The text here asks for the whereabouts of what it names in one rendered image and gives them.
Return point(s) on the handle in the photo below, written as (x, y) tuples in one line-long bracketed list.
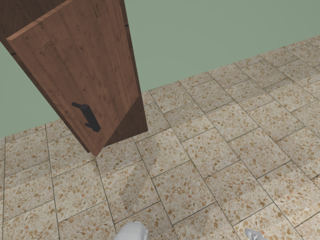
[(88, 114)]

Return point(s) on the robot right hand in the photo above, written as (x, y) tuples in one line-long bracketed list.
[(254, 235)]

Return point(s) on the cupboard door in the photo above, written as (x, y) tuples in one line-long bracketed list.
[(79, 52)]

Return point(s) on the left robot thigh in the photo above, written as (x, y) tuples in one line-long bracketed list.
[(132, 231)]

